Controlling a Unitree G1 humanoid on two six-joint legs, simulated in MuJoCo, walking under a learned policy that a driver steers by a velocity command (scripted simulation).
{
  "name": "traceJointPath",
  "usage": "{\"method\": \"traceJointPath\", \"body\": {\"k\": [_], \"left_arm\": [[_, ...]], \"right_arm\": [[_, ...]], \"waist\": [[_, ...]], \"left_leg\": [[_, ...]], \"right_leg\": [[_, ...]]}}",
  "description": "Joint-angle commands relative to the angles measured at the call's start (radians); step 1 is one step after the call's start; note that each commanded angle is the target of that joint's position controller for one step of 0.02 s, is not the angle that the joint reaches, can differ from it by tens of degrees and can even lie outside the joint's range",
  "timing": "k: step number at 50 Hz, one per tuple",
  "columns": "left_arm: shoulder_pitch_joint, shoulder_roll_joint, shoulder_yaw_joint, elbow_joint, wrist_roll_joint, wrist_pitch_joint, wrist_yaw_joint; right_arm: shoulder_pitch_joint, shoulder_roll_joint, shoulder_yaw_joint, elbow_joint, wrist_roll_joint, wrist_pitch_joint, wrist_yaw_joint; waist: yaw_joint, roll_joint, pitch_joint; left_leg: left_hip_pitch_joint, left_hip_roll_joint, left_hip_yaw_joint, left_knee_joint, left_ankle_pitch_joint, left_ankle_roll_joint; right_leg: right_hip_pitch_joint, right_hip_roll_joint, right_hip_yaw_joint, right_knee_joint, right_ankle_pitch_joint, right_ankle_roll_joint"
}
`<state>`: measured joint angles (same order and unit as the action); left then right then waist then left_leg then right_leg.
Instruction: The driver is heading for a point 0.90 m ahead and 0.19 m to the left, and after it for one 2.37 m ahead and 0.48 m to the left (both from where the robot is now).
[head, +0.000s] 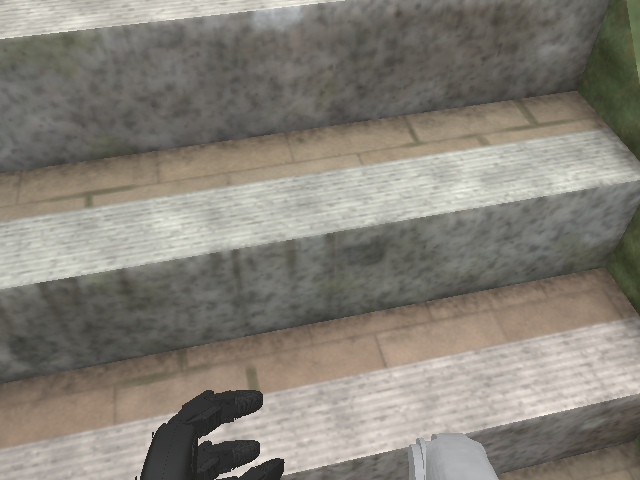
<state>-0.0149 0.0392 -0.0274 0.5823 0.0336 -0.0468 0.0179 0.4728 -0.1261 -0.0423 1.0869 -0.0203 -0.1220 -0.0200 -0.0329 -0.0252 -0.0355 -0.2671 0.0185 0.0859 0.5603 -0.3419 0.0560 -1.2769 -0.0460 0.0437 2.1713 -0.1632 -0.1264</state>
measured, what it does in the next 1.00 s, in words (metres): climbs, turning left: right foot 0.21 m higher, then left foot 0.21 m higher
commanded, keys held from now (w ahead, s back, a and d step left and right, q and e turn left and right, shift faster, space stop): w+q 1.00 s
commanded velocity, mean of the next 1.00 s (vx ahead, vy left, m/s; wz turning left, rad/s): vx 0.50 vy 0.00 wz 0.51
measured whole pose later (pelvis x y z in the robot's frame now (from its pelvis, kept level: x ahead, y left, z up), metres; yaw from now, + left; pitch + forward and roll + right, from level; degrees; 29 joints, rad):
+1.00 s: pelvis +0.45 +0.02 +0.39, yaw +31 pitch +2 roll +0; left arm 0.01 0.05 -0.03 0.51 0.05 -0.08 0.05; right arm 0.33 -0.21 -0.07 0.90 -0.04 -0.07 0.02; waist 0.00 -0.01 -0.06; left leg -0.45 -0.18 0.03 0.78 -0.36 0.16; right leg -1.16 -0.03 0.03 2.24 -0.11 -0.07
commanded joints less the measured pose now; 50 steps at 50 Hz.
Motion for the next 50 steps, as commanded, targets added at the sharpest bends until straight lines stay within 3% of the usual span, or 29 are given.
{"method": "traceJointPath", "body": {"k": [1,5,6,7,8,9,10,11,12,13,15,16,18,21,24,28,31,32,33,34,35,37,38,39,40,41,43,47,50], "left_arm": [[-0.217,0.010,0.000,-0.143,-0.001,-0.015,-0.006],[-0.370,-0.017,-0.026,-0.277,0.000,0.001,-0.030],[-0.344,-0.049,-0.057,-0.280,-0.027,0.015,-0.045],[-0.233,-0.046,-0.043,-0.239,-0.050,0.022,-0.030],[-0.014,0.036,0.012,-0.134,-0.064,0.027,-0.017],[0.208,0.132,0.056,-0.088,-0.066,0.036,0.005],[0.364,0.252,0.107,-0.063,-0.021,0.027,0.031],[0.448,0.388,0.146,-0.042,0.020,0.027,0.041],[0.319,0.400,0.157,-0.049,-0.017,0.027,0.040],[0.176,0.366,0.148,0.004,-0.027,0.021,0.023],[0.040,0.174,0.099,0.137,-0.029,0.008,0.007],[0.054,0.086,0.070,0.218,-0.007,-0.004,0.002],[0.140,0.055,0.065,0.300,0.002,-0.049,-0.016],[0.201,0.122,0.083,0.352,-0.010,-0.111,-0.027],[0.351,0.182,0.093,0.409,0.004,-0.127,-0.013],[0.414,0.195,0.085,0.418,0.004,-0.135,-0.005],[0.514,0.222,0.095,0.458,0.005,-0.118,0.015],[0.538,0.284,0.107,0.470,-0.025,-0.107,0.018],[0.493,0.253,0.099,0.462,-0.037,-0.094,0.021],[0.492,0.293,0.097,0.426,-0.068,-0.100,0.037],[0.501,0.378,0.108,0.416,-0.082,-0.108,0.044],[0.451,0.478,0.137,0.325,-0.105,-0.106,-0.014],[0.381,0.435,0.136,0.237,-0.068,-0.122,-0.053],[0.224,0.330,0.135,0.121,-0.039,-0.123,-0.089],[0.137,0.224,0.129,0.043,0.003,-0.116,-0.099],[0.081,0.116,0.102,-0.039,0.024,-0.098,-0.073],[0.115,0.011,0.040,-0.093,0.037,-0.072,-0.019],[0.205,0.051,0.006,-0.063,0.031,-0.031,0.029],[0.035,0.020,-0.016,-0.111,0.006,-0.027,0.054]], "right_arm": [[0.041,-0.110,-0.030,-0.075,-0.023,-0.033,-0.011],[0.114,-0.086,-0.049,-0.084,-0.008,-0.018,-0.053],[0.053,-0.118,-0.058,-0.120,0.031,-0.005,-0.050],[-0.020,-0.124,-0.062,-0.146,0.031,0.007,-0.035],[0.011,-0.178,-0.063,-0.175,0.020,-0.013,-0.013],[-0.019,-0.275,-0.090,-0.174,0.042,-0.050,0.025],[-0.109,-0.302,-0.109,-0.232,0.082,-0.083,0.058],[-0.190,-0.207,-0.100,-0.329,0.066,-0.081,0.085],[-0.188,-0.105,-0.094,-0.356,-0.009,-0.074,0.084],[-0.209,0.013,-0.072,-0.413,-0.040,-0.050,0.069],[-0.251,0.062,-0.032,-0.456,-0.052,-0.004,0.044],[-0.228,0.086,-0.012,-0.451,-0.038,0.015,0.031],[-0.230,0.110,0.019,-0.456,-0.033,0.048,0.018],[-0.283,0.034,0.004,-0.439,0.000,0.059,0.008],[-0.410,0.055,0.008,-0.479,-0.002,0.091,-0.020],[-0.565,0.011,0.013,-0.545,-0.004,0.091,-0.012],[-0.689,0.042,0.034,-0.618,-0.010,0.124,0.013],[-0.702,0.070,0.069,-0.651,0.019,0.145,0.017],[-0.672,0.076,0.074,-0.638,0.025,0.149,0.020],[-0.595,0.043,0.063,-0.600,0.028,0.149,0.020],[-0.437,0.033,0.054,-0.557,0.036,0.152,0.009],[-0.147,-0.101,0.003,-0.496,0.018,0.138,0.002],[-0.136,-0.173,-0.032,-0.473,0.015,0.146,-0.020],[-0.230,-0.307,-0.093,-0.494,0.018,0.164,-0.022],[-0.359,-0.322,-0.111,-0.542,0.007,0.165,-0.005],[-0.403,-0.281,-0.097,-0.496,-0.006,0.146,0.000],[-0.323,-0.119,-0.050,-0.332,-0.014,0.092,-0.004],[-0.248,-0.107,-0.026,-0.267,-0.007,0.040,0.031],[-0.107,-0.120,-0.020,-0.202,-0.022,0.002,0.050]], "waist": [[-0.039,0.102,0.124],[-0.095,0.159,0.064],[-0.080,0.144,0.006],[-0.024,0.190,-0.052],[0.016,0.165,-0.225],[0.142,0.199,-0.412],[0.244,0.138,-0.495],[0.292,-0.245,-0.541],[0.237,-0.251,-0.525],[0.111,-0.227,-0.391],[-0.034,-0.112,-0.042],[-0.078,-0.082,0.040],[-0.113,-0.057,0.066],[-0.086,0.004,0.087],[-0.024,0.006,0.083],[-0.011,0.124,0.123],[0.029,-0.032,0.078],[0.050,-0.133,0.041],[0.026,-0.113,0.046],[0.028,-0.067,0.004],[-0.054,-0.125,-0.126],[-0.158,-0.265,-0.413],[-0.145,-0.175,-0.370],[-0.119,0.110,-0.359],[-0.078,-0.008,-0.345],[-0.018,0.014,-0.273],[0.074,-0.052,0.017],[0.113,-0.032,0.109],[0.037,0.076,0.071]], "left_leg": [[0.214,0.283,-0.411,-0.366,-0.140,0.210],[0.215,0.233,-0.348,-0.520,0.117,0.195],[0.039,0.199,-0.241,-0.658,0.277,0.188],[-0.078,0.158,-0.193,-0.635,0.484,0.218],[0.035,0.178,-0.155,-0.413,1.204,0.209],[0.127,0.205,-0.169,-0.155,1.576,0.179],[-0.083,0.115,-0.180,0.217,1.382,0.112],[-0.369,-0.082,-0.227,0.685,0.587,0.048],[-0.499,-0.122,-0.380,1.245,0.332,0.013],[-0.633,-0.079,-0.376,1.510,0.376,0.004],[-0.759,-0.025,-0.244,1.537,0.488,0.050],[-0.781,-0.046,-0.244,1.578,0.428,0.062],[-0.860,-0.031,-0.249,1.604,0.455,0.078],[-0.863,-0.054,-0.237,1.442,0.460,0.065],[-1.210,-0.075,-0.224,1.974,0.192,0.098],[-1.180,-0.064,-0.170,1.672,0.095,0.116],[-1.106,0.006,0.020,1.369,0.066,0.110],[-0.995,0.058,0.145,1.144,-0.107,0.123],[-0.758,0.040,0.196,0.945,-0.161,0.131],[-0.560,-0.044,0.300,0.873,-0.239,0.130],[-0.413,-0.090,0.291,0.878,-0.226,0.141],[-0.080,-0.202,0.049,0.568,-0.299,0.166],[0.072,-0.100,-0.291,0.396,-0.399,0.229],[0.085,0.079,-0.932,-0.038,-0.753,0.303],[0.003,0.153,-1.124,-0.216,-0.822,0.275],[-0.086,0.156,-1.050,-0.208,-0.695,0.213],[-0.296,0.092,-0.784,-0.099,-0.446,0.115],[-0.282,0.026,-0.427,-0.095,0.081,0.077],[-0.121,0.060,-0.471,-0.181,0.183,0.114]], "right_leg": [[-0.361,-0.095,-0.002,0.115,-0.182,0.008],[-0.132,-0.156,-0.047,-0.314,-0.213,0.023],[0.250,-0.125,-0.146,-0.666,-0.368,-0.006],[0.603,-0.057,-0.196,-0.844,-0.410,-0.015],[0.858,0.057,-0.261,-0.848,-0.438,-0.009],[1.045,0.086,-0.191,-0.960,-0.366,-0.007],[1.225,-0.080,0.201,-1.163,-0.560,-0.027],[1.313,-0.352,0.763,-1.639,-0.724,-0.070],[1.193,-0.398,1.033,-1.873,-0.936,-0.040],[1.064,-0.398,0.908,-1.851,-0.958,-0.044],[0.753,-0.339,0.467,-1.613,-0.755,-0.004],[0.657,-0.305,0.323,-1.606,-0.644,0.014],[0.705,-0.291,0.138,-1.668,-0.363,0.029],[0.776,-0.311,-0.053,-1.802,-0.066,0.026],[1.096,-0.387,-0.048,-1.927,-0.029,-0.025],[1.134,-0.270,-0.274,-2.012,-0.006,0.034],[1.231,-0.234,-0.341,-2.114,0.114,0.016],[1.280,-0.241,-0.381,-2.241,0.257,-0.033],[1.208,-0.197,-0.439,-2.223,0.526,-0.052],[1.204,-0.253,-0.438,-2.108,1.261,-0.072],[1.287,-0.335,-0.407,-1.918,1.817,-0.091],[1.360,-0.310,-0.339,-1.404,1.839,-0.091],[0.996,-0.221,-0.283,-1.143,1.331,-0.033],[0.649,0.020,-0.191,-0.634,0.206,0.048],[0.500,0.053,0.065,-0.155,0.089,0.077],[0.408,0.050,0.094,0.039,0.183,0.070],[0.237,0.031,0.050,0.118,0.273,0.031],[0.110,-0.009,0.015,-0.014,0.149,0.060],[-0.122,0.007,-0.066,0.247,-0.074,0.050]]}}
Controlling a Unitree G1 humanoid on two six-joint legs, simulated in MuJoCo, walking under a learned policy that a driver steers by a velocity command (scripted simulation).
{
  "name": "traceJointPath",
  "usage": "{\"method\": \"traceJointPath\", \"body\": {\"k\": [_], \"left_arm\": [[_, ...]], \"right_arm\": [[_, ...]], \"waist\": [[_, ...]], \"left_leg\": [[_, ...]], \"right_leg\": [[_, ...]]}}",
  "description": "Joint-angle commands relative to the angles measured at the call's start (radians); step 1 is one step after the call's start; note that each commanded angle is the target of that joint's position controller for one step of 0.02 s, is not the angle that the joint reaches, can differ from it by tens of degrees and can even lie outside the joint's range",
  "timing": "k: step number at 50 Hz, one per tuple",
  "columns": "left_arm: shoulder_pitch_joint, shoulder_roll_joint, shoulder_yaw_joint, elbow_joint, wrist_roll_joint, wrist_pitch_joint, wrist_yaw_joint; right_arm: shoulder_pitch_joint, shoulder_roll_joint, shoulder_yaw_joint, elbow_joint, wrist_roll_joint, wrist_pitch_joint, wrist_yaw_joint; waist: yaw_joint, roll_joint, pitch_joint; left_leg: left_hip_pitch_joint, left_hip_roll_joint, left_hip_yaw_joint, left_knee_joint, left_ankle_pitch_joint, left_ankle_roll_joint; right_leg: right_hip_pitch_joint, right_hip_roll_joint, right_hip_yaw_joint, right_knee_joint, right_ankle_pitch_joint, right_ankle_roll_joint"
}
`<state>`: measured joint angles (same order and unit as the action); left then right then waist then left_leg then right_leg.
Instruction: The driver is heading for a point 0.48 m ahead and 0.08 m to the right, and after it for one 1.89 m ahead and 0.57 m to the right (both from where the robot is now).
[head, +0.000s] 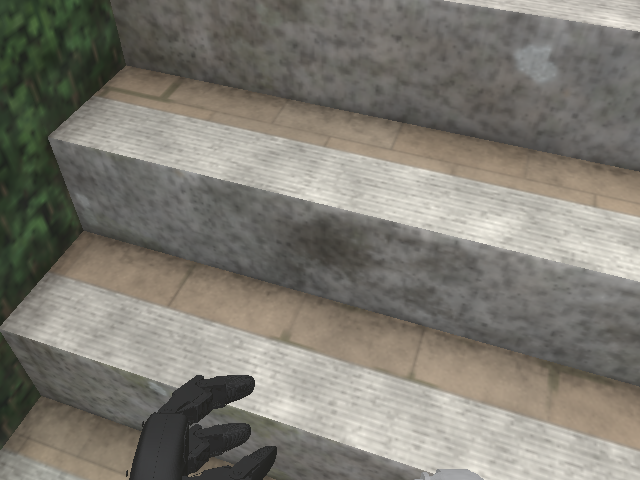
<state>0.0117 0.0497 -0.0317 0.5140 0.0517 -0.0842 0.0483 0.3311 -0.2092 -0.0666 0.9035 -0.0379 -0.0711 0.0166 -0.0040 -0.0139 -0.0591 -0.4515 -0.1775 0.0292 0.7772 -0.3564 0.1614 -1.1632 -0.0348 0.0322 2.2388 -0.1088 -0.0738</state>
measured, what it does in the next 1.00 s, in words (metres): climbs, turning right: right foot 0.21 m higher, then left foot 0.20 m higher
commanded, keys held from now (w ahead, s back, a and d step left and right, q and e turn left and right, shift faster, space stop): w+q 0.04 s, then w+e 0.96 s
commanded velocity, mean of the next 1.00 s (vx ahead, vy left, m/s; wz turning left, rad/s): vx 0.50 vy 0.00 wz -0.27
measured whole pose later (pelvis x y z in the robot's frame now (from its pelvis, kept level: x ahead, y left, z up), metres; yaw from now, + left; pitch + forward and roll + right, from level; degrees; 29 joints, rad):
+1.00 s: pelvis +0.41 +0.11 +0.34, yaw -17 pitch +6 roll +1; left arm 0.21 0.29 0.17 0.79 0.06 -0.10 0.02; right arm -0.08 -0.06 0.03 0.58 -0.04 -0.12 -0.05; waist 0.07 -0.12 0.01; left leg -0.61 0.11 0.15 1.26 -0.90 -0.04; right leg -0.80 0.14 0.08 1.79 -0.27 0.03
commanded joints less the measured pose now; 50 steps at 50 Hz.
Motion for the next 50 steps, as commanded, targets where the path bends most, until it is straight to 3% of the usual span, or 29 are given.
{"method": "traceJointPath", "body": {"k": [1,4,5,8,9,10,11,12,13,14,15,16,17,19,21,25,30,33,39,40,41,42,43,44,45,46,47,49,50], "left_arm": [[-0.061,-0.005,-0.020,-0.077,-0.012,0.014,0.025],[-0.213,-0.034,-0.044,-0.121,-0.001,0.025,0.008],[-0.300,-0.058,-0.055,-0.150,-0.004,0.032,0.005],[-0.196,-0.063,-0.050,-0.071,0.005,0.042,-0.013],[-0.079,0.014,-0.028,0.000,-0.027,0.033,-0.028],[-0.050,0.030,-0.018,0.021,-0.060,0.037,-0.027],[0.080,0.072,0.003,0.048,-0.076,0.057,-0.009],[0.155,0.143,0.022,0.095,-0.090,0.067,0.000],[0.154,0.171,0.047,0.152,-0.090,0.046,-0.003],[0.329,0.234,0.072,0.214,-0.084,0.064,0.014],[0.372,0.282,0.110,0.311,-0.065,0.103,0.008],[0.201,0.222,0.107,0.284,-0.046,0.111,0.012],[0.127,0.218,0.112,0.291,-0.021,0.098,0.027],[0.188,0.114,0.085,0.409,-0.012,0.064,0.013],[0.138,0.071,0.069,0.405,-0.034,0.029,-0.010],[0.171,0.165,0.082,0.376,-0.053,-0.014,-0.021],[0.390,0.257,0.136,0.349,-0.032,-0.030,0.021],[0.507,0.218,0.146,0.345,-0.023,-0.037,0.037],[0.576,0.209,0.168,0.372,-0.037,-0.060,0.050],[0.611,0.214,0.176,0.371,-0.028,-0.057,0.056],[0.548,0.223,0.187,0.349,-0.047,-0.043,0.057],[0.361,0.208,0.183,0.280,-0.052,-0.029,0.040],[0.343,0.270,0.206,0.245,-0.065,-0.027,0.025],[0.268,0.359,0.237,0.208,-0.051,-0.042,0.005],[0.189,0.252,0.215,0.135,-0.029,-0.050,-0.020],[0.166,0.278,0.207,0.132,0.037,-0.069,-0.018],[0.134,0.238,0.192,0.125,0.028,-0.078,-0.036],[0.133,0.182,0.173,0.138,0.010,-0.055,-0.042],[0.196,0.176,0.166,0.170,0.013,-0.021,-0.057]], "right_arm": [[0.061,-0.057,-0.003,-0.004,-0.001,-0.056,0.015],[0.114,-0.041,-0.004,0.017,0.009,-0.047,0.002],[0.155,-0.048,-0.009,0.033,0.033,-0.042,-0.027],[0.215,-0.046,-0.014,0.057,0.034,-0.033,-0.076],[0.075,-0.056,-0.015,-0.007,0.059,-0.028,-0.073],[0.027,-0.100,-0.025,-0.030,0.091,-0.028,-0.086],[0.029,-0.186,-0.049,-0.061,0.076,-0.061,-0.084],[0.037,-0.186,-0.048,-0.061,0.080,-0.086,-0.068],[0.141,-0.119,-0.042,-0.053,0.105,-0.093,-0.053],[0.121,-0.161,-0.043,-0.072,0.104,-0.114,-0.029],[-0.085,-0.122,-0.050,-0.107,0.013,-0.110,-0.012],[-0.113,0.009,-0.019,-0.198,-0.050,-0.094,0.016],[-0.222,0.098,0.016,-0.305,-0.059,-0.078,0.020],[-0.203,0.189,0.077,-0.362,-0.062,-0.045,0.014],[-0.066,0.158,0.090,-0.300,-0.030,-0.037,0.004],[-0.159,0.103,0.100,-0.329,-0.011,-0.003,-0.019],[-0.333,0.100,0.084,-0.375,-0.015,-0.002,-0.026],[-0.532,0.129,0.104,-0.441,-0.017,-0.028,0.007],[-0.749,0.111,0.122,-0.614,-0.030,-0.039,-0.011],[-0.787,0.127,0.139,-0.649,-0.035,-0.041,-0.002],[-0.770,0.154,0.155,-0.703,-0.006,-0.034,0.006],[-0.561,0.110,0.145,-0.647,0.009,-0.040,-0.007],[-0.353,0.009,0.098,-0.592,0.029,-0.058,-0.023],[-0.136,-0.064,0.059,-0.545,0.053,-0.071,-0.029],[-0.225,-0.119,0.029,-0.476,0.058,-0.069,-0.036],[-0.173,-0.130,0.000,-0.409,0.056,-0.048,-0.054],[-0.091,-0.108,0.006,-0.316,0.029,-0.041,-0.068],[-0.224,-0.017,0.024,-0.262,-0.020,-0.041,-0.085],[-0.296,-0.005,0.025,-0.251,-0.043,-0.052,-0.086]], "waist": [[-0.006,0.051,0.121],[-0.044,0.027,0.094],[-0.076,0.046,0.060],[-0.042,0.079,-0.062],[0.028,0.033,-0.133],[0.060,0.084,-0.228],[0.111,0.190,-0.290],[0.126,0.243,-0.344],[0.053,0.158,-0.406],[0.146,-0.001,-0.506],[0.210,-0.312,-0.386],[0.101,-0.097,-0.271],[0.053,-0.060,-0.121],[-0.069,0.064,0.085],[-0.119,0.101,0.144],[-0.108,0.053,0.122],[0.070,-0.115,0.014],[0.154,-0.090,0.072],[0.205,-0.132,0.079],[0.223,-0.092,0.032],[0.162,-0.122,-0.016],[0.013,-0.052,-0.110],[-0.073,0.039,-0.372],[-0.211,0.145,-0.545],[-0.161,0.520,-0.636],[-0.155,0.540,-0.602],[-0.122,0.588,-0.520],[0.045,0.373,-0.119],[0.122,0.233,-0.027]], "left_leg": [[0.093,0.253,-0.425,-0.417,0.110,-0.003],[0.127,0.221,-0.370,-0.508,0.125,-0.039],[0.166,0.273,-0.388,-0.618,0.272,-0.011],[0.459,0.319,-0.213,-0.608,0.997,0.010],[0.338,0.256,-0.012,-0.576,1.455,-0.038],[0.256,0.301,-0.034,-0.530,1.908,-0.014],[0.366,0.384,-0.068,-0.424,2.226,0.023],[0.492,0.411,-0.084,-0.282,2.303,0.040],[0.288,0.339,-0.128,-0.095,2.233,-0.031],[0.211,0.252,-0.096,0.200,1.802,-0.062],[-0.029,0.059,-0.031,0.743,0.521,-0.115],[-0.332,0.047,-0.170,1.254,0.340,-0.104],[-0.528,0.030,-0.184,1.488,0.364,-0.076],[-0.706,0.101,-0.178,1.481,0.305,-0.040],[-0.669,0.151,-0.118,1.329,0.338,-0.073],[-0.555,0.235,-0.026,1.012,0.432,-0.107],[-0.836,0.261,-0.019,1.143,0.347,-0.101],[-1.081,0.277,-0.077,1.184,0.171,-0.107],[-1.163,0.338,-0.136,1.063,-0.337,-0.102],[-1.091,0.346,-0.123,0.902,-0.389,-0.088],[-0.792,0.338,-0.118,0.620,-0.360,-0.058],[-0.334,0.297,-0.116,0.335,-0.296,-0.030],[0.164,0.330,-0.218,0.167,-0.107,-0.020],[0.583,0.415,-0.347,-0.056,0.052,-0.006],[0.932,0.589,-0.593,-0.081,0.245,0.002],[0.873,0.553,-0.453,-0.026,0.413,-0.073],[0.791,0.525,-0.382,0.068,0.403,-0.101],[0.382,0.466,-0.257,0.011,0.102,-0.134],[0.256,0.433,-0.214,-0.048,-0.032,-0.137]], "right_leg": [[-0.319,-0.014,-0.052,0.188,-0.150,-0.005],[-0.283,-0.016,-0.140,-0.024,-0.105,-0.015],[-0.221,-0.009,-0.163,-0.119,-0.112,-0.028],[-0.064,0.006,-0.191,-0.279,-0.222,-0.071],[0.317,0.069,-0.295,-0.647,-0.310,-0.083],[0.566,0.132,-0.299,-0.739,-0.330,-0.069],[0.629,0.127,-0.277,-0.816,-0.373,-0.052],[0.669,0.152,-0.263,-0.986,-0.463,-0.052],[0.963,0.137,-0.107,-1.093,-0.459,-0.113],[1.056,0.068,0.150,-1.290,-0.574,-0.189],[0.970,-0.022,0.453,-1.511,-0.560,-0.281],[0.859,-0.062,0.736,-1.735,-0.742,-0.349],[0.756,-0.131,0.822,-1.802,-0.842,-0.315],[0.622,-0.081,0.604,-1.812,-0.724,-0.192],[0.524,-0.033,0.362,-1.799,-0.483,-0.129],[0.427,0.007,0.216,-1.791,-0.357,-0.176],[0.932,-0.110,0.516,-1.885,-0.437,-0.280],[1.185,-0.165,0.617,-1.924,-0.402,-0.281],[1.369,-0.141,0.466,-1.874,0.196,-0.187],[1.403,-0.139,0.434,-1.849,0.341,-0.163],[1.240,-0.152,0.459,-1.966,0.400,-0.152],[1.054,-0.057,0.332,-1.833,0.707,-0.081],[0.943,-0.010,0.327,-1.551,0.838,-0.003],[0.741,0.056,0.288,-1.248,0.720,0.102],[0.264,0.252,0.158,-0.842,-0.143,0.166],[0.099,0.239,0.130,-0.456,-0.260,0.181],[0.003,0.244,0.066,-0.295,-0.238,0.165],[-0.093,0.168,0.036,-0.191,-0.194,0.080],[-0.042,0.165,0.017,-0.173,-0.212,0.061]]}}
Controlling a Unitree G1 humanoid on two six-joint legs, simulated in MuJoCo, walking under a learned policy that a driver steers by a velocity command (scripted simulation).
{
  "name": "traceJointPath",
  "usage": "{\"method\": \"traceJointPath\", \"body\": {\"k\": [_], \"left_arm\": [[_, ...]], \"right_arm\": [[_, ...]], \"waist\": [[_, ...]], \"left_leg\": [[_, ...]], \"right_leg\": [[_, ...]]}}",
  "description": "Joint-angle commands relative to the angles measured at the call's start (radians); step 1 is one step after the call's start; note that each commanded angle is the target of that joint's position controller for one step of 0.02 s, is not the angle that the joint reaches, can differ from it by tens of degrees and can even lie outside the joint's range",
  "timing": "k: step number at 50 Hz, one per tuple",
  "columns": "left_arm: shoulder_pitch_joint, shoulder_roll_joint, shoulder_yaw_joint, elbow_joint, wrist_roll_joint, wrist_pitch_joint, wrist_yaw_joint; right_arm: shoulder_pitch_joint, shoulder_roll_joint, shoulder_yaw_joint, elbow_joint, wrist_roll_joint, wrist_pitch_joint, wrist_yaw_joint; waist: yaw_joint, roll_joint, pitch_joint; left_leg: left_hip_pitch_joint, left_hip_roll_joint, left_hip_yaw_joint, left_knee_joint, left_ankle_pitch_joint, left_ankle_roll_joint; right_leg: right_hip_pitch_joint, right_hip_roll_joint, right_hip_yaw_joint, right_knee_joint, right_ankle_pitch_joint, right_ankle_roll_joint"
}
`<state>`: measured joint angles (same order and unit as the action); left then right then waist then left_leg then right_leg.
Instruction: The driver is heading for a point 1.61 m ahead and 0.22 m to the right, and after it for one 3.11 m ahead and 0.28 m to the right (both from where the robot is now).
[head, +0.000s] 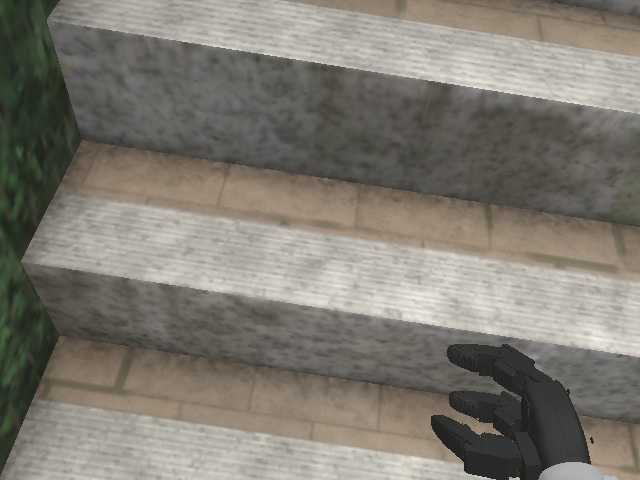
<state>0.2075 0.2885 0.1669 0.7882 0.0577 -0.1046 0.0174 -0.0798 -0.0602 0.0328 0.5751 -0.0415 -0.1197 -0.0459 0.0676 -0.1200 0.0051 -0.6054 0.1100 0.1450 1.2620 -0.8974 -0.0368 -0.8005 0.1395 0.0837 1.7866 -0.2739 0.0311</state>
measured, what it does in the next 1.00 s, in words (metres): climbs, turning right: right foot, then left foot 0.21 m higher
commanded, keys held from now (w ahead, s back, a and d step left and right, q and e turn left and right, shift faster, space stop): w+e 0.62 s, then w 0.20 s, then w+q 0.18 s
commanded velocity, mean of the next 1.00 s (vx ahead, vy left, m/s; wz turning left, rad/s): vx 0.50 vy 0.00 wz -0.44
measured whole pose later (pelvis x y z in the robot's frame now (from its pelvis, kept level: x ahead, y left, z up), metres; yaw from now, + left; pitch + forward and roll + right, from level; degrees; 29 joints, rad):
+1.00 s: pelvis +0.32 +0.07 +0.32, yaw -25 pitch +1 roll +1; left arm 0.07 0.09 0.00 0.63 0.04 0.04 -0.04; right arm 0.41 -0.16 -0.05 0.90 0.00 -0.10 -0.08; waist -0.02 -0.07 -0.01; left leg -0.28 0.07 0.11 0.62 -0.36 0.02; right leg -1.04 -0.07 0.02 1.58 -0.02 -0.06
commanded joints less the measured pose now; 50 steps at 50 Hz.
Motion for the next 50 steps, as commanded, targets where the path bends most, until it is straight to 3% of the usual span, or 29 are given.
{"method": "traceJointPath", "body": {"k": [1,4,5,6,7,8,9,10,11,12,14,15,17,21,22,25,27,29,30,31,32,33,35,36,38,40,42,46,50], "left_arm": [[0.058,-0.045,-0.037,-0.105,0.008,0.032,-0.032],[0.228,0.049,-0.034,-0.109,-0.010,0.122,0.003],[0.394,0.088,-0.025,-0.068,-0.037,0.137,0.008],[0.599,0.136,-0.005,-0.025,-0.030,0.139,0.016],[0.763,0.109,-0.006,0.028,-0.034,0.123,0.029],[0.771,0.022,-0.025,0.068,-0.058,0.104,0.026],[0.537,-0.033,-0.042,0.055,-0.044,0.076,0.008],[0.424,-0.044,-0.071,0.018,-0.025,0.044,-0.019],[0.297,-0.067,-0.097,-0.024,-0.035,0.019,-0.037],[0.148,-0.005,-0.100,-0.092,-0.023,0.008,-0.024],[0.019,0.062,-0.075,-0.095,-0.025,-0.025,-0.009],[0.054,0.073,-0.075,-0.067,-0.028,-0.037,-0.007],[0.172,0.032,-0.080,-0.001,-0.018,-0.034,0.006],[0.330,0.052,-0.063,0.074,-0.011,-0.029,0.005],[0.394,0.007,-0.062,0.110,-0.020,-0.011,0.019],[0.357,0.044,-0.041,0.090,-0.039,0.028,0.045],[0.253,0.061,-0.025,0.056,-0.023,0.066,0.054],[0.093,0.143,0.006,-0.024,-0.037,0.046,0.014],[0.020,0.162,0.019,-0.037,-0.054,0.013,-0.010],[-0.023,0.115,0.002,-0.070,-0.037,-0.019,-0.033],[0.036,-0.061,-0.040,-0.130,-0.001,0.000,-0.061],[0.051,-0.100,-0.063,-0.137,0.059,0.017,-0.068],[0.036,-0.134,-0.086,-0.153,0.072,0.063,-0.061],[0.026,-0.161,-0.109,-0.146,0.064,0.087,-0.051],[0.016,-0.184,-0.134,-0.146,0.018,0.113,-0.046],[0.001,-0.184,-0.142,-0.168,-0.009,0.121,-0.041],[-0.058,-0.136,-0.134,-0.194,-0.006,0.118,-0.041],[-0.143,-0.120,-0.135,-0.231,-0.010,0.135,-0.041],[-0.201,-0.114,-0.139,-0.228,-0.032,0.122,-0.067]], "right_arm": [[0.054,-0.163,-0.081,0.110,-0.035,-0.020,-0.021],[-0.150,-0.206,-0.099,0.091,-0.038,-0.060,0.001],[-0.276,-0.244,-0.105,0.042,-0.032,-0.050,-0.006],[-0.317,-0.295,-0.118,0.023,-0.017,-0.052,-0.019],[-0.345,-0.272,-0.107,-0.013,0.035,-0.059,-0.017],[-0.374,-0.160,-0.073,-0.024,0.027,-0.052,0.011],[-0.304,-0.047,-0.035,-0.044,-0.012,-0.030,0.049],[-0.220,0.017,-0.008,-0.112,-0.025,-0.025,0.061],[-0.012,0.063,0.014,-0.159,-0.047,-0.012,0.059],[0.126,-0.008,0.014,-0.158,-0.070,0.006,0.070],[-0.038,-0.188,-0.026,-0.160,-0.079,0.040,0.046],[-0.087,-0.189,-0.023,-0.168,-0.075,0.069,0.022],[-0.138,-0.126,-0.005,-0.183,-0.034,0.099,0.001],[-0.250,-0.024,0.022,-0.250,-0.016,0.076,-0.023],[-0.329,0.032,0.043,-0.283,-0.021,0.075,-0.025],[-0.428,0.019,0.053,-0.348,-0.008,0.084,-0.017],[-0.264,0.049,0.055,-0.285,0.017,0.098,-0.022],[0.140,-0.104,-0.019,-0.127,0.067,0.089,-0.027],[0.286,-0.182,-0.054,-0.073,0.063,0.075,-0.023],[0.400,-0.278,-0.097,-0.036,0.040,0.066,-0.019],[0.260,-0.347,-0.115,-0.001,0.041,0.076,-0.028],[0.162,-0.259,-0.107,-0.003,0.044,0.102,-0.024],[0.070,-0.107,-0.076,0.097,0.051,0.118,-0.022],[0.118,-0.087,-0.068,0.160,0.040,0.110,-0.022],[0.207,-0.070,-0.060,0.249,0.016,0.074,-0.011],[0.263,-0.131,-0.075,0.268,0.023,0.033,0.008],[0.291,-0.199,-0.089,0.254,0.024,0.002,0.011],[0.324,-0.243,-0.107,0.225,0.061,-0.015,-0.021],[0.313,-0.264,-0.122,0.186,0.039,-0.006,-0.049]], "waist": [[0.126,0.247,-0.040],[0.325,0.083,0.031],[0.402,0.040,-0.019],[0.486,0.063,-0.161],[0.523,0.071,-0.264],[0.516,-0.019,-0.221],[0.310,-0.043,-0.050],[0.161,-0.018,-0.021],[-0.055,0.031,-0.031],[-0.138,0.114,-0.150],[-0.097,0.305,0.008],[-0.071,0.309,0.084],[-0.022,0.247,0.106],[0.065,0.136,0.049],[0.084,0.104,0.041],[0.085,0.137,-0.008],[-0.010,0.044,-0.129],[-0.154,-0.034,-0.417],[-0.227,-0.024,-0.500],[-0.284,0.153,-0.542],[-0.127,0.571,-0.535],[-0.066,0.477,-0.511],[0.038,0.236,-0.181],[0.047,0.112,-0.070],[0.043,0.085,0.033],[0.036,0.116,0.060],[0.016,0.107,0.063],[0.023,0.185,0.039],[-0.037,0.265,-0.021]], "left_leg": [[0.305,0.126,-0.306,-0.592,0.491,0.064],[0.055,0.030,-0.155,-0.758,0.598,0.071],[-0.037,-0.028,-0.030,-0.729,0.864,0.100],[-0.015,-0.014,-0.029,-0.484,1.125,0.121],[-0.090,-0.048,-0.039,-0.137,1.240,0.160],[-0.208,-0.134,-0.025,0.296,0.571,0.152],[-0.266,-0.217,-0.069,0.759,0.482,0.144],[-0.421,-0.219,-0.165,1.030,0.538,0.153],[-0.553,-0.188,-0.216,1.117,0.577,0.130],[-0.592,-0.184,-0.244,1.116,0.615,0.081],[-0.582,-0.112,-0.275,1.016,0.734,0.041],[-0.607,-0.090,-0.239,0.920,0.721,0.035],[-0.708,-0.077,-0.199,1.033,0.708,0.050],[-0.997,-0.054,-0.166,1.170,0.490,0.093],[-0.955,-0.043,-0.155,1.061,0.462,0.108],[-0.680,-0.030,-0.085,0.617,0.449,0.109],[-0.270,-0.057,-0.079,0.344,0.307,0.162],[0.193,-0.165,-0.004,0.132,0.322,0.158],[0.329,-0.164,-0.061,-0.091,0.337,0.149],[0.474,-0.048,-0.413,-0.346,0.096,0.180],[0.559,0.212,-1.022,-0.720,0.019,0.303],[0.427,0.204,-1.124,-0.857,-0.270,0.270],[0.156,0.161,-0.807,-0.704,-0.172,0.229],[0.056,0.131,-0.648,-0.653,-0.027,0.207],[0.011,0.098,-0.478,-0.689,0.203,0.173],[0.051,0.112,-0.388,-0.755,0.295,0.161],[0.095,0.113,-0.331,-0.822,0.316,0.173],[0.164,0.130,-0.326,-0.926,0.365,0.223],[0.213,0.082,-0.255,-1.051,0.526,0.262]], "right_leg": [[-0.313,-0.003,-0.042,0.268,-0.066,-0.060],[0.056,0.001,-0.126,-0.190,-0.094,-0.068],[0.351,0.066,-0.255,-0.470,-0.098,-0.070],[0.671,-0.004,-0.235,-0.686,-0.068,-0.103],[0.925,-0.040,-0.187,-0.873,0.191,-0.196],[1.004,-0.141,-0.065,-1.220,0.397,-0.289],[0.720,-0.023,0.020,-1.202,0.135,-0.283],[0.680,-0.025,0.205,-1.151,0.351,-0.253],[0.721,-0.111,0.451,-1.226,0.771,-0.197],[0.717,-0.254,0.836,-1.442,0.279,-0.235],[0.415,-0.260,0.830,-1.511,-0.220,-0.182],[0.381,-0.237,0.739,-1.512,-0.188,-0.155],[0.404,-0.205,0.630,-1.478,-0.171,-0.208],[0.664,-0.208,0.541,-1.465,-0.038,-0.298],[0.639,-0.167,0.489,-1.499,0.029,-0.281],[0.567,-0.233,0.430,-1.711,0.349,-0.311],[0.525,-0.243,0.227,-1.669,0.825,-0.291],[0.595,-0.230,0.142,-1.363,1.849,-0.271],[0.633,-0.214,0.130,-1.153,1.895,-0.247],[0.509,-0.137,0.124,-0.779,1.476,-0.210],[0.131,0.054,0.167,-0.393,0.277,-0.138],[0.047,0.018,0.229,-0.027,0.218,-0.132],[-0.145,-0.010,0.090,0.238,0.332,-0.143],[-0.177,-0.021,0.099,0.249,0.322,-0.148],[-0.252,0.003,0.119,0.387,0.245,-0.148],[-0.327,-0.001,0.122,0.364,0.207,-0.129],[-0.364,-0.027,0.113,0.243,0.193,-0.110],[-0.328,-0.179,-0.031,0.017,0.250,-0.088],[0.011,-0.264,-0.123,-0.519,0.248,-0.091]]}}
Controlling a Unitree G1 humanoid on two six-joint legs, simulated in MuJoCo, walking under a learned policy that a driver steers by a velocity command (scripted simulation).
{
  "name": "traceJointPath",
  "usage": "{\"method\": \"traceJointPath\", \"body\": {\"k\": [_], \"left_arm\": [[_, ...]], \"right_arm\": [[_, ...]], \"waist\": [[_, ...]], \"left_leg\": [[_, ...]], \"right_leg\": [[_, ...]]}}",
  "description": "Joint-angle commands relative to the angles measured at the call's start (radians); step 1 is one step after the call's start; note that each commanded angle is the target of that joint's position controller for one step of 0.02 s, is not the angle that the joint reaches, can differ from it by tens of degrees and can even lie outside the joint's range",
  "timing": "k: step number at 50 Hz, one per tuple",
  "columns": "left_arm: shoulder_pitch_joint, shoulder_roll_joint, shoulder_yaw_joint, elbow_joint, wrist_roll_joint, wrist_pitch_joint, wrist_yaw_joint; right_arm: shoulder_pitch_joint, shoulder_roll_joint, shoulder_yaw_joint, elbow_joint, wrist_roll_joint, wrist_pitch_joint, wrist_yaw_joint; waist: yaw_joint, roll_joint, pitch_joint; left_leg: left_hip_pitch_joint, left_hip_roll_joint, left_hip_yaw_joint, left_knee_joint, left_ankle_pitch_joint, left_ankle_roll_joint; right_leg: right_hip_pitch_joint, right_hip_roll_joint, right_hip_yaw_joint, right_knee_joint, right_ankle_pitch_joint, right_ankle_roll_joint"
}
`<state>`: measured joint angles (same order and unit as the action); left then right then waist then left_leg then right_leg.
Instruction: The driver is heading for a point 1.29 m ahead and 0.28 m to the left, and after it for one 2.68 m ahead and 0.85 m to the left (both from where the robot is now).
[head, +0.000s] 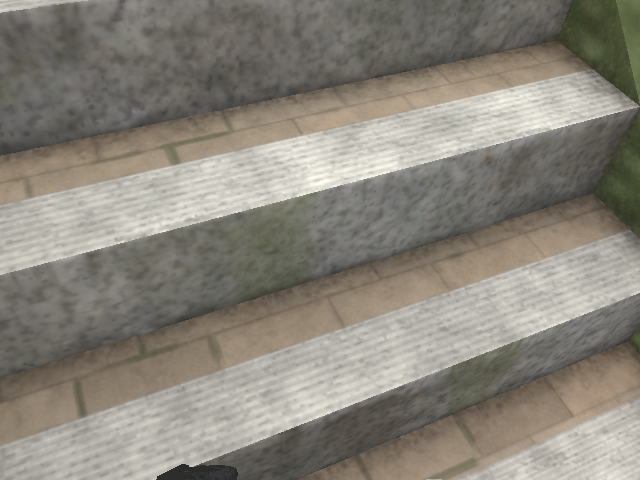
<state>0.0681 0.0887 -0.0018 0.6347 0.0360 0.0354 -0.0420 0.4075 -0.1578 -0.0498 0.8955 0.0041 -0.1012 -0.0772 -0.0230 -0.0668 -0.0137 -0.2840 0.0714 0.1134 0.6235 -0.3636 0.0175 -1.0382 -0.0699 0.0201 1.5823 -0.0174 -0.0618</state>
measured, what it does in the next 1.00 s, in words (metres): climbs, turning left: right foot, then left foot 0.21 m higher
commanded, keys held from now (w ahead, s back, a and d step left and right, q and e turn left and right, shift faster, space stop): w+q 0.82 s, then w+e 0.18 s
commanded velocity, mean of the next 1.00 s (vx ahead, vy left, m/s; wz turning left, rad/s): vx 0.50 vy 0.00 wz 0.43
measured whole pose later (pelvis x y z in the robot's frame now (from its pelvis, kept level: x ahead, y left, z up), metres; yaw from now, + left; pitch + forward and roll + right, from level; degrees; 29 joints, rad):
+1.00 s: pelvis +0.31 -0.01 +0.23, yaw +27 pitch +2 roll -2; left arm 0.02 0.00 -0.08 0.57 0.05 -0.04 0.03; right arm 0.43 -0.12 -0.05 0.94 0.00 -0.10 -0.05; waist -0.08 0.00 0.00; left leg -0.26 -0.09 -0.14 0.50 -0.28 0.09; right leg -1.42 -0.06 -0.08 2.19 -0.10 -0.05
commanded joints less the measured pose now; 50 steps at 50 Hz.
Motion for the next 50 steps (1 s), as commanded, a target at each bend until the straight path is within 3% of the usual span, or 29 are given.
{"method": "traceJointPath", "body": {"k": [1,3,5,6,7,8,9,10,11,13,15,17,21,23,24,25,26,28,29,30,31,32,33,36,38,39,42,47,50], "left_arm": [[-0.097,0.053,0.023,-0.083,-0.022,-0.031,-0.011],[-0.071,0.023,0.013,-0.073,-0.046,-0.048,-0.013],[0.065,0.087,0.047,-0.018,-0.031,-0.095,-0.007],[0.165,0.094,0.056,0.018,-0.035,-0.116,0.008],[0.229,0.131,0.067,0.044,-0.031,-0.135,0.010],[0.263,0.148,0.071,0.071,-0.001,-0.146,0.015],[0.360,0.244,0.086,0.101,0.013,-0.143,0.015],[0.501,0.328,0.121,0.112,0.027,-0.133,0.029],[0.434,0.257,0.106,0.121,0.041,-0.134,0.029],[0.326,0.122,0.057,0.189,0.055,-0.145,0.031],[0.353,0.083,0.043,0.267,0.028,-0.162,0.041],[0.242,0.114,0.042,0.257,0.012,-0.188,0.040],[0.333,0.200,0.048,0.333,-0.027,-0.204,0.071],[0.252,0.232,0.043,0.291,-0.072,-0.168,0.093],[0.271,0.346,0.064,0.244,-0.102,-0.187,0.109],[0.242,0.421,0.089,0.217,-0.106,-0.195,0.106],[0.322,0.372,0.080,0.187,-0.114,-0.198,0.092],[0.260,0.422,0.100,0.104,-0.086,-0.220,0.032],[0.195,0.272,0.077,0.077,-0.020,-0.209,0.008],[0.104,0.091,0.031,-0.005,0.042,-0.186,-0.001],[0.018,0.018,0.009,-0.098,0.053,-0.166,0.012],[-0.005,-0.042,-0.014,-0.156,0.064,-0.147,0.019],[0.003,-0.075,-0.035,-0.164,0.067,-0.138,0.023],[0.131,-0.010,-0.030,-0.109,0.066,-0.140,0.048],[0.055,0.024,-0.028,-0.107,0.041,-0.130,0.055],[-0.006,-0.008,-0.038,-0.107,0.018,-0.126,0.061],[-0.110,-0.084,-0.068,-0.142,0.023,-0.122,0.088],[-0.226,-0.061,-0.068,-0.173,0.011,-0.121,0.070],[-0.334,-0.085,-0.074,-0.250,-0.001,-0.067,0.063]], "right_arm": [[-0.142,-0.174,-0.049,-0.129,-0.014,-0.028,-0.017],[-0.091,-0.227,-0.076,-0.134,-0.037,0.001,-0.025],[-0.096,-0.195,-0.069,-0.132,-0.040,0.012,-0.007],[-0.081,-0.209,-0.075,-0.124,-0.024,0.021,-0.002],[-0.075,-0.176,-0.073,-0.147,-0.004,0.017,0.009],[-0.101,-0.076,-0.053,-0.179,0.001,0.009,0.026],[-0.015,0.021,-0.035,-0.208,0.006,-0.006,0.048],[-0.057,-0.008,-0.042,-0.187,0.005,0.001,0.031],[-0.219,0.027,-0.043,-0.229,-0.014,0.001,0.013],[-0.463,0.084,0.009,-0.357,-0.019,-0.014,0.011],[-0.452,0.099,0.035,-0.397,-0.025,0.010,0.034],[-0.456,0.039,0.034,-0.422,-0.021,0.049,0.047],[-0.594,0.030,0.056,-0.511,-0.017,0.114,0.037],[-0.458,0.029,0.082,-0.426,-0.002,0.131,0.056],[-0.348,0.003,0.078,-0.371,0.020,0.130,0.054],[-0.126,0.004,0.077,-0.324,0.012,0.130,0.043],[-0.227,-0.062,0.067,-0.290,0.015,0.118,0.040],[-0.115,-0.145,0.021,-0.287,-0.014,0.143,0.026],[-0.202,-0.207,-0.028,-0.259,-0.013,0.169,0.029],[-0.288,-0.236,-0.055,-0.285,-0.076,0.166,0.036],[-0.352,-0.205,-0.041,-0.309,-0.076,0.156,0.017],[-0.336,-0.148,-0.024,-0.253,-0.063,0.128,0.005],[-0.264,-0.115,-0.017,-0.166,-0.049,0.098,0.009],[-0.215,-0.081,-0.018,-0.098,-0.027,0.043,0.038],[-0.186,-0.102,-0.027,-0.097,-0.009,0.032,0.041],[-0.127,-0.093,-0.022,-0.064,-0.011,0.033,0.039],[0.014,-0.095,-0.021,-0.012,-0.015,0.006,0.041],[0.075,-0.078,-0.026,0.008,0.003,-0.017,0.036],[0.141,-0.078,-0.026,0.036,-0.005,-0.014,0.009]], "waist": [[0.040,0.215,-0.003],[0.003,0.267,-0.033],[0.053,0.167,-0.099],[0.098,0.158,-0.141],[0.112,0.152,-0.179],[0.094,0.108,-0.159],[0.057,-0.164,-0.246],[0.195,-0.214,-0.346],[0.175,-0.114,-0.221],[0.100,-0.075,-0.020],[0.015,-0.039,0.039],[-0.069,0.031,0.081],[-0.039,-0.001,0.114],[-0.102,0.030,-0.059],[-0.083,-0.031,-0.173],[-0.156,-0.157,-0.314],[-0.042,-0.084,-0.438],[-0.094,-0.018,-0.554],[-0.060,0.126,-0.464],[-0.033,0.136,-0.354],[-0.009,0.150,-0.253],[0.047,0.136,-0.037],[0.078,0.059,0.054],[0.117,0.011,0.073],[0.086,0.012,0.087],[0.055,0.098,0.031],[-0.016,0.157,0.006],[-0.065,0.063,0.062],[-0.091,0.132,0.071]], "left_leg": [[-0.072,0.160,-0.258,-0.444,0.006,0.229],[0.087,0.163,-0.257,-0.481,0.038,0.232],[0.281,0.152,-0.239,-0.233,0.650,0.227],[0.288,0.127,-0.186,-0.054,0.890,0.208],[0.227,0.076,-0.168,0.144,0.767,0.171],[-0.082,0.024,-0.166,0.363,0.381,0.146],[-0.488,-0.069,-0.098,0.649,-0.061,0.074],[-0.662,-0.145,-0.135,1.127,-0.099,0.042],[-0.842,-0.132,-0.202,1.568,-0.042,0.047],[-1.129,-0.144,-0.241,1.962,-0.012,0.103],[-1.199,-0.116,-0.295,2.043,-0.064,0.145],[-1.007,-0.122,-0.231,1.797,0.003,0.138],[-0.932,-0.093,-0.048,1.473,-0.022,0.138],[-0.461,-0.138,0.119,0.962,-0.079,0.161],[-0.323,-0.212,0.188,0.821,-0.233,0.123],[-0.218,-0.207,0.139,0.805,-0.249,0.138],[-0.081,-0.269,0.075,0.697,-0.169,0.162],[0.163,-0.257,-0.167,0.419,-0.130,0.145],[0.110,-0.236,-0.353,0.236,-0.208,0.204],[0.015,-0.049,-0.791,-0.039,-0.483,0.310],[-0.181,0.009,-0.933,-0.146,-0.588,0.289],[-0.364,0.011,-0.880,-0.149,-0.568,0.249],[-0.402,-0.018,-0.793,-0.137,-0.490,0.228],[-0.369,-0.063,-0.609,-0.148,-0.253,0.227],[-0.382,-0.051,-0.562,-0.155,-0.192,0.225],[-0.333,-0.041,-0.566,-0.163,-0.165,0.262],[-0.055,0.025,-0.693,-0.225,-0.193,0.266],[0.113,0.083,-0.617,-0.331,-0.160,0.196],[0.097,0.088,-0.565,-0.483,-0.104,0.235]], "right_leg": [[0.298,-0.057,-0.076,-0.379,-0.033,-0.011],[0.396,0.000,-0.135,-0.696,-0.346,-0.003],[0.573,0.075,-0.137,-1.003,-0.212,-0.042],[0.749,0.112,-0.160,-1.216,-0.092,-0.036],[0.888,0.070,-0.103,-1.345,-0.032,-0.011],[1.062,-0.021,-0.022,-1.235,0.084,0.022],[1.395,-0.293,0.226,-1.053,0.812,-0.042],[1.375,-0.437,0.459,-1.190,0.594,-0.175],[1.245,-0.416,0.418,-1.229,0.308,-0.224],[1.101,-0.304,0.228,-1.239,0.043,-0.164],[0.981,-0.297,0.136,-1.320,-0.214,-0.106],[0.742,-0.253,-0.031,-1.468,-0.164,-0.059],[0.811,-0.193,-0.190,-1.640,0.378,-0.086],[0.781,-0.113,-0.357,-1.573,1.157,-0.100],[0.887,-0.173,-0.303,-1.437,1.773,-0.138],[1.025,-0.271,-0.260,-1.208,2.132,-0.164],[0.987,-0.219,-0.212,-1.026,2.069,-0.134],[0.832,-0.189,-0.135,-0.677,1.205,-0.139],[0.664,-0.007,-0.113,-0.332,0.209,-0.093],[0.296,0.149,0.069,0.312,-0.019,-0.027],[0.160,0.156,0.141,0.581,0.007,-0.015],[0.034,0.139,0.109,0.640,0.013,-0.012],[-0.046,0.111,0.087,0.629,0.001,-0.018],[-0.082,0.076,0.050,0.527,-0.003,0.012],[-0.090,0.050,-0.004,0.410,0.026,0.027],[-0.135,0.069,-0.053,0.585,0.002,0.014],[-0.447,0.049,-0.034,0.844,-0.043,-0.001],[-0.597,-0.001,-0.069,0.711,-0.080,0.014],[-0.478,-0.013,-0.122,0.496,-0.112,0.012]]}}
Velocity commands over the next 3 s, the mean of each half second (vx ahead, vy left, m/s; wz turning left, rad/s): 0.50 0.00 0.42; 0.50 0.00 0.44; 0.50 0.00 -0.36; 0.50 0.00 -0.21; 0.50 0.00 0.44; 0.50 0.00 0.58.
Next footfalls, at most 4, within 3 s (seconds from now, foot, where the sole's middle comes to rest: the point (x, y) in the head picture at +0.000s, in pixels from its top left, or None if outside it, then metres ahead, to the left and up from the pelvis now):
0.14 right None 0.15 -0.17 -0.76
0.58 left None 0.31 0.06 -0.55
1.14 right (344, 344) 0.57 -0.04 -0.34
1.64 left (192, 159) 0.75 0.20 -0.13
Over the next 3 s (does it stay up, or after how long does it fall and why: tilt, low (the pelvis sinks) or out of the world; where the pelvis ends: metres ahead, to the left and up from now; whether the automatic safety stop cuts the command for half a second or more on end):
stays up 1.06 -0.02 0.86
